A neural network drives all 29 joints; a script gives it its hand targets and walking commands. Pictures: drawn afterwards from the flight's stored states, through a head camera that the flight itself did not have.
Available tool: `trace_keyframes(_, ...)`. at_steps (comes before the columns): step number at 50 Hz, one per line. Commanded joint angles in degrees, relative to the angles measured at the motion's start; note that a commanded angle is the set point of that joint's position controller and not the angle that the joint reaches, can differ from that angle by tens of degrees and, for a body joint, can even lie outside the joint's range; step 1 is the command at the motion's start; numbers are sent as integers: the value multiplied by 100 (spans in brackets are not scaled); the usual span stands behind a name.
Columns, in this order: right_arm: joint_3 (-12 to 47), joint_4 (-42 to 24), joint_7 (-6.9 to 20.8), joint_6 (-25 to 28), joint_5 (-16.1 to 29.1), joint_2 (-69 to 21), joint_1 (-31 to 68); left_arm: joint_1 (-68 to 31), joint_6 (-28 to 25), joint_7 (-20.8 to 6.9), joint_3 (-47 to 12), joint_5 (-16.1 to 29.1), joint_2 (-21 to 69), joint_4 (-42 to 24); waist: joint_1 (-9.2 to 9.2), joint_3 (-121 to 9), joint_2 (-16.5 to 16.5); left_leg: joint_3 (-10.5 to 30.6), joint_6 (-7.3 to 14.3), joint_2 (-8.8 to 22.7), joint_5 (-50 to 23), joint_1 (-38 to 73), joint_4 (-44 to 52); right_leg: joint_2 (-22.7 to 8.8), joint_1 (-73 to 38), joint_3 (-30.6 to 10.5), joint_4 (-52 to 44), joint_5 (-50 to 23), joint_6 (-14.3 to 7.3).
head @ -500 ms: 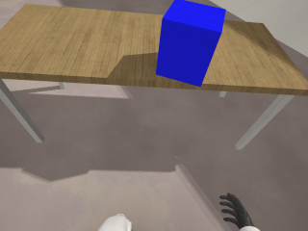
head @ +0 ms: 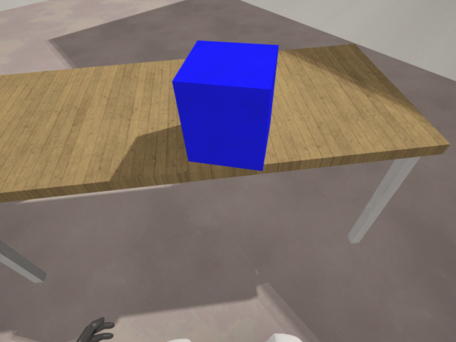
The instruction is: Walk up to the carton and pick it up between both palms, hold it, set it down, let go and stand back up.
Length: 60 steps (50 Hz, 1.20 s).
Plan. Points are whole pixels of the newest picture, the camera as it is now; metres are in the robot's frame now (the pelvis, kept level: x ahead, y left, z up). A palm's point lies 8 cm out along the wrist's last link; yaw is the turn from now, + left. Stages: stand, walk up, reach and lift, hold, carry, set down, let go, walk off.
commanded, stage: walk up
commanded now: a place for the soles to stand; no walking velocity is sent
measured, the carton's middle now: (230, 107) +0.66 -0.02 +0.04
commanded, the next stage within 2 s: none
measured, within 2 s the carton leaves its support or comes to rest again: neither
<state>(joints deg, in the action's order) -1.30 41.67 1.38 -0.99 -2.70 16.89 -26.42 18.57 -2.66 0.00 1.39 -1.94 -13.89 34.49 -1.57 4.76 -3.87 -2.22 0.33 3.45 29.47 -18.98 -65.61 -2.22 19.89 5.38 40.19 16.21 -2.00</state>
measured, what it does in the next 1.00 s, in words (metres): walks ahead: left foot, then right foot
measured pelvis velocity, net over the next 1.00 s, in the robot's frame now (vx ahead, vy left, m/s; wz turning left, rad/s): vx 0.12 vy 0.03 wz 0.04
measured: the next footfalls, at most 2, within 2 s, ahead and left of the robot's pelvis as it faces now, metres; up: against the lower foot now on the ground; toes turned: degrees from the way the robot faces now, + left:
left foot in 0.32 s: +0.21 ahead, +0.17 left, +0.00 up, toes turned +5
right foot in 0.60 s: +0.14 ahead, -0.10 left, +0.00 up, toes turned +0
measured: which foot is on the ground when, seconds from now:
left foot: up 0.00-0.30, down 0.32-1.00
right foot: down 0.00-0.36, up 0.38-0.58, down 0.60-1.00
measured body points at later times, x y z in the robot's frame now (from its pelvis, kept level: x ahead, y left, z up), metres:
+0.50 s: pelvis +0.09 +0.04 +0.00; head +0.12 +0.07 +0.45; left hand +0.16 +0.30 -0.13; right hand +0.24 -0.20 -0.09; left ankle +0.17 +0.16 -0.71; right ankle +0.07 -0.10 -0.68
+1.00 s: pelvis +0.12 +0.03 +0.02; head +0.12 +0.03 +0.46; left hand +0.23 +0.30 -0.08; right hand +0.24 -0.23 -0.09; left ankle +0.17 +0.16 -0.71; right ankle +0.10 -0.10 -0.71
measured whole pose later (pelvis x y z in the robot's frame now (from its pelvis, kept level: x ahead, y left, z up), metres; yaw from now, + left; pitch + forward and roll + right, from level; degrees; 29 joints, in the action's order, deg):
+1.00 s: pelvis +0.12 +0.03 +0.02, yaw +2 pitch -2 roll +0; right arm -0.6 39.4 1.0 -0.1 -0.5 16.1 -16.1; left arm 18.0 -0.3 -0.6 0.2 -0.2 -16.8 33.8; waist -0.7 1.7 -0.3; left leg -1.7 -0.8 2.4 12.0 -18.2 -32.1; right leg -1.8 11.2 1.8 32.9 19.7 0.9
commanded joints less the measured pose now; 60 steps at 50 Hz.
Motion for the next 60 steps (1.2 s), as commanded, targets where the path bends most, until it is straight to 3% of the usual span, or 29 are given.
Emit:
trace_keyframes(1,-261,-537,54,58,-9,494,-109,501,-136,132,396,-4,-1091,-186,242,452,1106,551,-171,292,-643,-1416,-210,-1681,-504,-2318,-2694,487,-1097)
trace_keyframes(6,-228,-655,162,53,-13,318,350,680,-181,146,381,-96,-1103,-55,314,323,1210,364,-228,281,-1107,-1364,812,-1538,-631,-1548,-2560,-93,-1198)
trace_keyframes(10,-156,-733,81,123,97,99,761,575,-99,70,343,-54,-1196,-127,303,62,1344,33,-59,10,-1360,-409,2168,-1265,-513,-625,-1692,-2530,-993)
trace_keyframes(11,-156,-727,46,149,114,89,790,591,-60,50,328,-35,-1227,-146,308,-64,1371,-44,-10,-100,-1590,-133,2408,-1216,-482,-522,-1416,-2849,-915)
trace_keyframes(12,-168,-698,10,172,123,87,757,589,-8,34,310,1,-1257,-177,253,-188,1261,-134,40,-218,-1958,259,2796,-1161,-346,-431,-1147,-2801,-810)
trace_keyframes(14,-284,-572,-59,243,113,312,390,557,94,11,209,72,-1131,-246,1,-491,821,-148,122,-350,-2830,1335,3629,-892,116,-283,-421,-1870,-476)
trace_keyframes(15,-375,-565,-93,265,97,587,247,651,118,0,110,88,-901,-301,-112,-749,379,276,213,-12,-3069,1725,3677,-735,280,-169,43,-1009,-255)
trace_keyframes(16,-464,-652,-135,263,100,972,257,897,162,-9,-3,89,-582,-394,-82,-1023,-617,1657,562,973,-3133,1780,3942,-379,568,98,891,538,41)
trace_keyframes(17,-400,-791,-173,228,178,980,493,1058,283,31,-45,84,-516,-423,30,-970,-740,2838,1082,1652,-2707,1274,4435,-22,616,-120,1395,2105,185)
trace_keyframes(18,-441,-734,-231,152,229,1130,532,1122,449,110,121,155,-799,-369,-72,-853,-748,3145,1544,1897,-1535,748,4647,-125,297,-461,1795,2147,227)
trace_keyframes(19,-424,-741,-246,114,250,1004,783,986,487,141,154,111,-955,-375,0,-545,-645,3133,1532,1792,-1165,536,4765,-188,500,-623,1918,2043,241)
trace_keyframes(21,-326,-795,-282,93,210,788,1029,787,454,132,159,108,-918,-355,28,-396,-682,2251,1311,1333,-1885,461,4604,-196,556,-755,1709,1847,253)
trace_keyframes(22,-307,-801,-293,97,193,745,1119,870,428,128,154,121,-835,-326,89,-461,-790,2022,1236,1238,-2219,323,4511,-191,390,-725,1567,1678,258)
trace_keyframes(25,-253,-852,-249,82,154,664,1427,993,346,115,139,127,-749,-269,220,-652,-870,1663,1094,1060,-2342,216,4330,-77,-62,-552,727,1407,244)
trace_keyframes(28,-166,-889,-186,7,214,606,1632,1114,208,82,129,134,-603,-179,392,-721,-581,1133,730,719,-1630,-268,3937,62,-1100,-372,-1113,-133,135)
trace_keyframes(29,-110,-878,-155,15,261,475,1582,998,154,78,160,86,-733,-235,399,-724,-316,1029,483,624,-1388,-584,3739,-144,-1438,-763,-1313,-451,63)
trace_keyframes(30,-39,-886,-113,27,308,290,1424,753,122,79,210,46,-955,-347,304,-625,351,791,188,332,-1160,-670,3322,-679,-1198,-1625,-1762,110,-114)
trace_keyframes(31,0,-844,-76,11,304,154,1145,240,124,76,252,67,-1220,-491,52,-345,804,455,-42,-86,-1078,-162,3157,-1198,-187,-2339,-2300,1156,-326)
trace_keyframes(32,-109,-756,-92,-14,308,316,1137,-265,170,57,291,89,-1253,-496,-75,-41,842,346,2,-56,-943,684,3118,-1196,826,-2123,-2218,1685,-441)
trace_keyframes(33,-108,-790,-96,16,277,442,1196,-342,178,19,231,121,-1048,-491,-92,83,764,505,38,84,-1116,1022,3459,-936,1159,-1789,-2189,1664,-280)
trace_keyframes(35,-158,-783,-59,116,246,648,1339,-17,143,-29,147,223,-920,-462,89,126,633,816,128,228,-1524,682,3654,-547,675,-1224,-2019,924,-75)
trace_keyframes(36,-171,-777,-46,154,229,653,1312,49,127,-36,140,224,-980,-462,118,83,716,826,139,229,-1623,470,3761,-511,365,-1170,-1888,627,-46)
trace_keyframes(39,-146,-728,-56,201,203,616,1163,76,115,-66,142,202,-1002,-445,114,-184,849,635,117,167,-1772,573,3789,-529,27,-1158,-1824,237,-77)
trace_keyframes(53,-94,-755,-55,181,245,673,1162,98,151,-32,104,170,-997,-495,169,-472,261,651,200,262,-2457,504,3814,-395,-456,-915,-1454,-445,-31)
trace_keyframes(60,-87,-786,-67,172,268,687,1197,92,143,-37,94,162,-988,-459,151,-537,228,655,230,276,-2573,566,3789,-367,-494,-875,-1428,-573,-1)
